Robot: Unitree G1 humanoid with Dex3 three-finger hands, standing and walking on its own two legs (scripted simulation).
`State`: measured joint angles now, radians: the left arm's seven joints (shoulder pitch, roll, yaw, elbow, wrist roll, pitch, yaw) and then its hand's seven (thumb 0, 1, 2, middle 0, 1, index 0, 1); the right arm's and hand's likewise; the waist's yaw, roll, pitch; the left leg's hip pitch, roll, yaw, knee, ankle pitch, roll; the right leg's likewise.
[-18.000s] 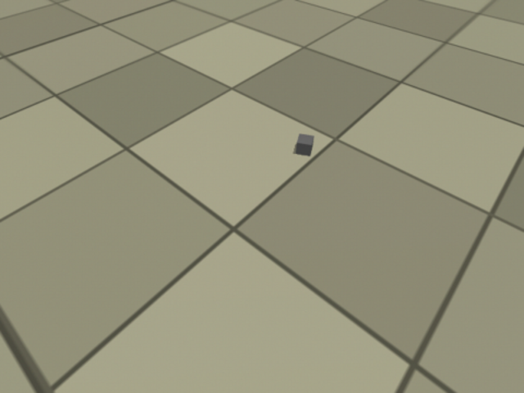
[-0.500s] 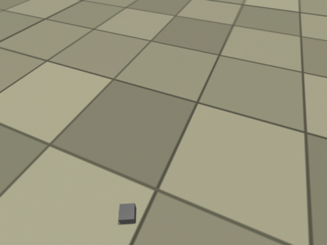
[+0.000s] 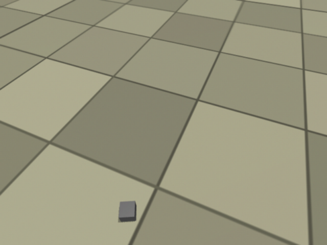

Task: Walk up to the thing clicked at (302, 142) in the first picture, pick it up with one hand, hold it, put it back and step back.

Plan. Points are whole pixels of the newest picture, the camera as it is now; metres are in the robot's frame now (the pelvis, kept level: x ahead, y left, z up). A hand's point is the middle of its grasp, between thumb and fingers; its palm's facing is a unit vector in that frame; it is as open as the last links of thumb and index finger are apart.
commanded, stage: stand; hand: left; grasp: from above
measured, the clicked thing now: (128, 211) +0.43 +0.23 -0.74
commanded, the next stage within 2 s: rise first in 0.12 s
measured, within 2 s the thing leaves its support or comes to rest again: neither
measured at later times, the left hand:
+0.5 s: hand out of the picture +0.16 +0.25 -0.17, palm faces -0.02 -0.94 -0.35, open 9.5 cm
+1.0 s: hand out of the picture +0.14 +0.26 -0.23, palm faces -0.15 -0.88 -0.45, open 14.1 cm
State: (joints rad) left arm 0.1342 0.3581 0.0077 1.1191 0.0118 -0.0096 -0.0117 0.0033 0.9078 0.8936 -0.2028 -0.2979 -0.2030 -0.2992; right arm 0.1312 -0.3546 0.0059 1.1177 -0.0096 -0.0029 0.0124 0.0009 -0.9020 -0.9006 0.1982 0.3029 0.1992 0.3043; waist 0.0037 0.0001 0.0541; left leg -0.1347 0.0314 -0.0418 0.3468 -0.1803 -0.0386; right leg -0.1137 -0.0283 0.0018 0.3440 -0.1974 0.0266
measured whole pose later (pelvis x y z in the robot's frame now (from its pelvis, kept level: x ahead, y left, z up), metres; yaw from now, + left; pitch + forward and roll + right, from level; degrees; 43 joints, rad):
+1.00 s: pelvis +0.00 +0.01 -0.09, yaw -1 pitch +18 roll -2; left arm 0.24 0.31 0.14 0.46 0.23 0.24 0.00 0.00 -0.52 0.99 -0.07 -1.04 -0.06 -1.05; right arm 0.20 -0.23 -0.03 0.56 0.00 -0.11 0.00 0.01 -0.89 -0.90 0.20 0.30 0.20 0.30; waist -0.03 0.00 -0.12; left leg -0.92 0.04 -0.06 1.14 -0.53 -0.03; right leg -0.88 -0.01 0.01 1.10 -0.53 0.04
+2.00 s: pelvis -0.10 +0.01 -0.37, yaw -4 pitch +33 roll -4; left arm -0.55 0.59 0.14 1.00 0.97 -0.19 0.19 0.00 -0.42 0.92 -0.19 -0.94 -0.19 -0.94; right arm 0.12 -0.27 -0.05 0.72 -0.05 -0.08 0.08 0.00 -0.91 -0.91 0.20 0.30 0.20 0.30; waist -0.06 0.01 -0.12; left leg -2.07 0.00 -0.14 2.15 -0.66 -0.06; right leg -2.02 0.03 0.01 2.12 -0.67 0.06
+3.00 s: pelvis -0.08 +0.02 -0.44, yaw -7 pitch +35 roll -7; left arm -0.83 0.70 0.15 1.38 1.27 -0.25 0.42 0.00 -0.30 0.81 -0.27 -0.83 -0.28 -0.82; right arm 0.12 -0.25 0.01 0.77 -0.14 -0.04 0.14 0.00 -0.91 -0.90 0.20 0.30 0.20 0.30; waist -0.18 -0.01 -0.09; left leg -2.28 -0.02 -0.17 2.37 -0.70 -0.05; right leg -2.21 0.04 0.01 2.30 -0.71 0.07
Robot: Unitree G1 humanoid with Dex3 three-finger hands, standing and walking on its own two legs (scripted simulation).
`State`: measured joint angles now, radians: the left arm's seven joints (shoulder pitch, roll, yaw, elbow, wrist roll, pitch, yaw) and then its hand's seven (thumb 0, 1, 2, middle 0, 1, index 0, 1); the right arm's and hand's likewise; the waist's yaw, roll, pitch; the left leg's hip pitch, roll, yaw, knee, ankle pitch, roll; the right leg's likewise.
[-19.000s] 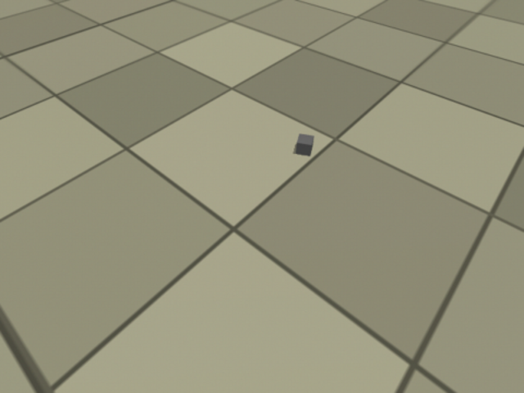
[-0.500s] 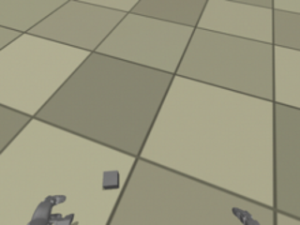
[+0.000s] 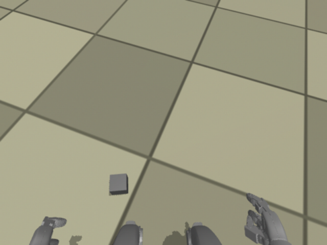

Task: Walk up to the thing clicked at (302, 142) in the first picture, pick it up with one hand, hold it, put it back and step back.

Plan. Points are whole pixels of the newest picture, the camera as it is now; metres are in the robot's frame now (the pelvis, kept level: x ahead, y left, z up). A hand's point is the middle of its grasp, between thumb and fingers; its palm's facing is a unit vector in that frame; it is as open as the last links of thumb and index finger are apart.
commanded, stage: rise first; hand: left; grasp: from above
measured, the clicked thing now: (119, 184) +0.43 +0.22 -0.65
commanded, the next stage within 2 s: none
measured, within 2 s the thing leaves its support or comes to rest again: neither
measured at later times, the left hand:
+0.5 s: hand (72, 239) +0.16 +0.28 -0.25, palm faces -0.36 -0.68 -0.63, open 14.0 cm
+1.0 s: hand (89, 204) +0.29 +0.29 -0.42, palm faces -0.46 -0.22 -0.86, open 13.4 cm
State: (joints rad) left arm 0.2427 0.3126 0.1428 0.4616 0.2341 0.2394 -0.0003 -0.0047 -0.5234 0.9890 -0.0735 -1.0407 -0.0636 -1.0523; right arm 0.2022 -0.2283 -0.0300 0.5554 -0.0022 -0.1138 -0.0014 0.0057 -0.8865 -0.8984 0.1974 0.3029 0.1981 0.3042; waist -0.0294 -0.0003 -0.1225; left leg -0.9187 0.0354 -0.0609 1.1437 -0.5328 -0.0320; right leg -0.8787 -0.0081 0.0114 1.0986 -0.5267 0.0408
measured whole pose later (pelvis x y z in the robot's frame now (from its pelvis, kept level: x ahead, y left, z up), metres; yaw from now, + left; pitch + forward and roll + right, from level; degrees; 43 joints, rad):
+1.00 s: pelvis -0.09 -0.01 -0.28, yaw -3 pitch +33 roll -4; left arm -0.55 0.59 0.14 1.00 0.97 -0.19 0.19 0.00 -0.42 0.92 -0.19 -0.94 -0.19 -0.94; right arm 0.12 -0.27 -0.05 0.72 -0.05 -0.08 0.08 0.00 -0.91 -0.91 0.20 0.30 0.20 0.30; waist -0.06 0.01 -0.12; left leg -2.07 0.00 -0.14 2.15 -0.66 -0.06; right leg -2.02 0.03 0.01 2.12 -0.67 0.06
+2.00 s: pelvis -0.08 +0.01 -0.34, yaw -6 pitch +35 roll -7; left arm -0.83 0.70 0.15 1.38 1.27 -0.25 0.42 0.00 -0.30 0.81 -0.27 -0.83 -0.28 -0.82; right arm 0.12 -0.25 0.01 0.77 -0.14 -0.04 0.14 0.00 -0.91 -0.90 0.20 0.30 0.20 0.30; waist -0.18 -0.01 -0.09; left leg -2.28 -0.02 -0.17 2.37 -0.70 -0.05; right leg -2.21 0.04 0.01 2.30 -0.71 0.07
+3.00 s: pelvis -0.08 +0.01 -0.36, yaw -7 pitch +34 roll -8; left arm -0.87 0.72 0.08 1.37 1.21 -0.21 0.38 0.00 -0.42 0.92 -0.19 -0.93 -0.19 -0.93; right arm 0.17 -0.27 0.07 0.74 -0.13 -0.04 0.17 0.00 -0.91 -0.90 0.20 0.30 0.20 0.30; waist -0.22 -0.02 -0.03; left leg -2.32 -0.03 -0.18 2.41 -0.69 -0.06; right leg -2.24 0.04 -0.01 2.33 -0.69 0.07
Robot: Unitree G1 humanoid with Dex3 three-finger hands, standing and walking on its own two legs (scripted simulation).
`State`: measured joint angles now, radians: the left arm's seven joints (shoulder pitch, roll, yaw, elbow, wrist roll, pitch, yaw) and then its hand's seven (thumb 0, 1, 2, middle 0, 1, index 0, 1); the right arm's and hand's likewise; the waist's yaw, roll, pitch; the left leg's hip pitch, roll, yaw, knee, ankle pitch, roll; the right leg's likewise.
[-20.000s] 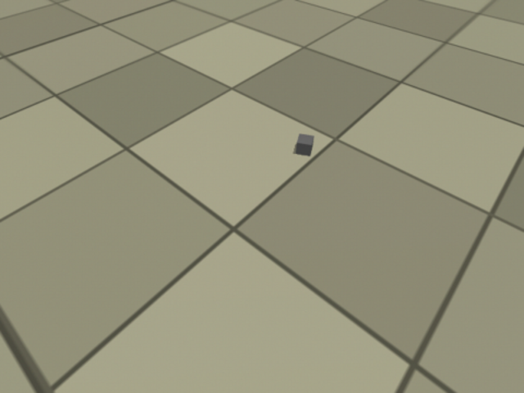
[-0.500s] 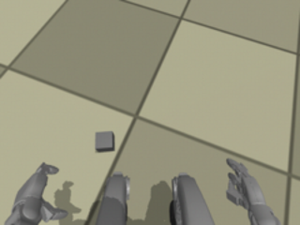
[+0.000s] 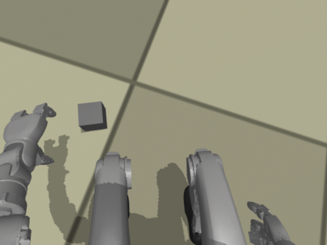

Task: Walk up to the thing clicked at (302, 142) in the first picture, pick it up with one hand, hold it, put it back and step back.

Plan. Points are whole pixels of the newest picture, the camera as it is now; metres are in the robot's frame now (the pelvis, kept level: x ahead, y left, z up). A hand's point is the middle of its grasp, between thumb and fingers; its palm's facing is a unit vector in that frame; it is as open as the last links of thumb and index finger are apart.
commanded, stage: rise first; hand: left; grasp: from above
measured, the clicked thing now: (93, 116) +0.51 +0.25 -0.37
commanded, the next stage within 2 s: approach in 1.02 s
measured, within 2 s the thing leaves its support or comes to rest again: neither
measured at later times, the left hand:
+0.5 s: hand (54, 128) +0.42 +0.32 -0.21, palm faces -0.45 -0.05 -0.89, open 13.0 cm
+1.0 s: hand (63, 122) +0.44 +0.31 -0.24, palm faces -0.45 -0.07 -0.89, open 12.9 cm
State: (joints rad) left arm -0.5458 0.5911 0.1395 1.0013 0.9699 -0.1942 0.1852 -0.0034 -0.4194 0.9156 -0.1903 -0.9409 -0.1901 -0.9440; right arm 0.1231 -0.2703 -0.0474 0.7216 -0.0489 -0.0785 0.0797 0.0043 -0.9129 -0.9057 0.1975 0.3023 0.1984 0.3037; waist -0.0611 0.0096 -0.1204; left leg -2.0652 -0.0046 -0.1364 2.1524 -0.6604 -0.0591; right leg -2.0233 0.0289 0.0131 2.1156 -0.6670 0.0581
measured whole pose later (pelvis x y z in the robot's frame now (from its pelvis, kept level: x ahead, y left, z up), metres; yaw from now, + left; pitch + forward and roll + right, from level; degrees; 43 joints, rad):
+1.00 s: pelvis +0.01 +0.01 -0.06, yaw -3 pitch +35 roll -7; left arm -0.83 0.70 0.15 1.38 1.27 -0.25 0.42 0.00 -0.30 0.81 -0.27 -0.83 -0.28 -0.82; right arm 0.12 -0.25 0.01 0.77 -0.14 -0.04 0.14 0.00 -0.91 -0.90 0.20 0.30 0.20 0.30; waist -0.18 -0.01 -0.09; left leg -2.28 -0.02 -0.17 2.37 -0.70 -0.05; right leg -2.21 0.04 0.01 2.30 -0.71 0.07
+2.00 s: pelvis +0.01 +0.01 -0.08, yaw -4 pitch +34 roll -8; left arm -0.87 0.72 0.08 1.37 1.21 -0.21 0.38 0.00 -0.42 0.92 -0.19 -0.93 -0.19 -0.93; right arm 0.17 -0.27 0.07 0.74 -0.13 -0.04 0.17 0.00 -0.91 -0.90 0.20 0.30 0.20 0.30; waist -0.22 -0.02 -0.03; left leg -2.32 -0.03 -0.18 2.41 -0.69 -0.06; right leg -2.24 0.04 -0.01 2.33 -0.69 0.07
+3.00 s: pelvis +0.01 +0.02 -0.10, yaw -9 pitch +31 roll -12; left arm -1.03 0.87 0.15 1.71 1.29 -0.19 0.61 0.00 -0.50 1.00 -0.10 -0.98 -0.09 -0.99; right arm 0.12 -0.31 0.19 0.73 -0.25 -0.18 0.25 0.00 -0.89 -0.90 0.20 0.30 0.20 0.30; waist -0.35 -0.08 0.07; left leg -2.36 -0.01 -0.26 2.53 -0.73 -0.05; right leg -2.26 0.07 -0.06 2.38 -0.69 0.08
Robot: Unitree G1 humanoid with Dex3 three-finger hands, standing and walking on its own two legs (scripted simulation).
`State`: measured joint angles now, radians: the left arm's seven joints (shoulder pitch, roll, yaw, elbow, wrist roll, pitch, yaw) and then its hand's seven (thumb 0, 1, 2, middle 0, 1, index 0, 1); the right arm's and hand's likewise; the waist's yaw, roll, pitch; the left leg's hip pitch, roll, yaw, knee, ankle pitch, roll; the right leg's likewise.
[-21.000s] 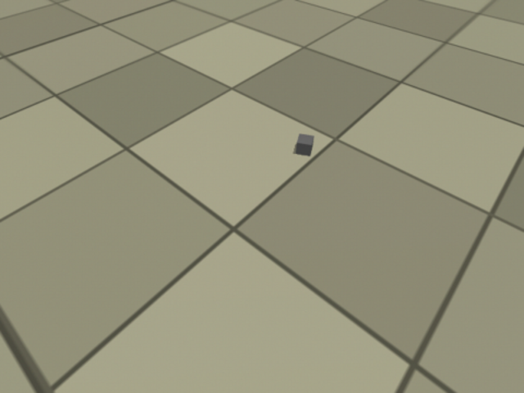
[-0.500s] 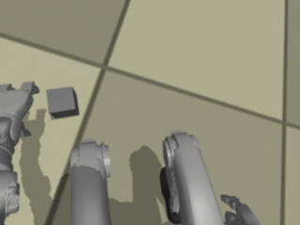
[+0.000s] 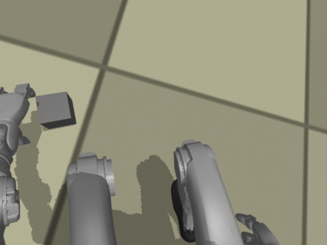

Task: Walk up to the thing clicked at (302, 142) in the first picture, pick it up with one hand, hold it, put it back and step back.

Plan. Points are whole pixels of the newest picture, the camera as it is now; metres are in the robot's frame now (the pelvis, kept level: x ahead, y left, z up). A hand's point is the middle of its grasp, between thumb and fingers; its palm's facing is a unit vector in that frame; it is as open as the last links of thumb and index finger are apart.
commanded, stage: rise first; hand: left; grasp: from above
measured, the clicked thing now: (57, 111) +0.48 +0.27 -0.30
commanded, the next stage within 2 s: approach in 0.02 s
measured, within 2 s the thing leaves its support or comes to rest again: neither
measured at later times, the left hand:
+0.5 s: hand (47, 93) +0.49 +0.26 -0.18, palm faces -0.37 -0.06 -0.93, open 13.5 cm
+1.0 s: hand (33, 119) +0.43 +0.30 -0.20, palm faces -0.48 -0.08 -0.87, open 13.4 cm
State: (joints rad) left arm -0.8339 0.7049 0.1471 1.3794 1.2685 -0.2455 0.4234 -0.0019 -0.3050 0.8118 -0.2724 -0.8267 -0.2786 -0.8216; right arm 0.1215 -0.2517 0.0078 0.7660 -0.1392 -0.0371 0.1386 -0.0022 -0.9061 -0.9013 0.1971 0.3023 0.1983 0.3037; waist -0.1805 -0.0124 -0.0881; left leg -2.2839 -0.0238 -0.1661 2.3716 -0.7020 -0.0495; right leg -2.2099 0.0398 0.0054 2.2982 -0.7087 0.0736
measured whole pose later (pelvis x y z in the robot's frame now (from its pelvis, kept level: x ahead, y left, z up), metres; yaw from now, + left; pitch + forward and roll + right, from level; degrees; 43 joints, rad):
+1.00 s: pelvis +0.00 +0.00 -0.01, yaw -1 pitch +34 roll -8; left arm -0.87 0.72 0.08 1.37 1.21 -0.21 0.38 0.00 -0.42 0.92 -0.19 -0.93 -0.19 -0.93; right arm 0.17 -0.27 0.07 0.74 -0.13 -0.04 0.17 0.00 -0.91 -0.90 0.20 0.30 0.20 0.30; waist -0.22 -0.02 -0.03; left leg -2.32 -0.03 -0.18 2.41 -0.69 -0.06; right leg -2.24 0.04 -0.01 2.33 -0.69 0.07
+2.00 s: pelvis +0.00 +0.01 -0.04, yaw -6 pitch +31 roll -12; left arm -1.03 0.87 0.15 1.71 1.29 -0.19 0.61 0.00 -0.50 1.00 -0.10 -0.98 -0.09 -0.99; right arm 0.12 -0.31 0.19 0.73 -0.25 -0.18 0.25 0.00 -0.89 -0.90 0.20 0.30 0.20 0.30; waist -0.35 -0.08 0.07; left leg -2.36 -0.01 -0.26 2.53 -0.73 -0.05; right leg -2.26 0.07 -0.06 2.38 -0.69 0.08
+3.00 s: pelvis -0.01 +0.01 -0.04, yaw -8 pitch +27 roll -14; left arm -1.07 0.97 0.11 1.81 1.28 -0.21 0.65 0.00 -0.28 0.73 -0.36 -0.82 -0.39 -0.80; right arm 0.12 -0.34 0.27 0.71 -0.28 -0.26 0.29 0.00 -0.90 -0.90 0.19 0.30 0.20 0.30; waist -0.38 -0.11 0.13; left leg -2.34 0.00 -0.28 2.56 -0.72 -0.03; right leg -2.23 0.08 -0.09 2.37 -0.66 0.08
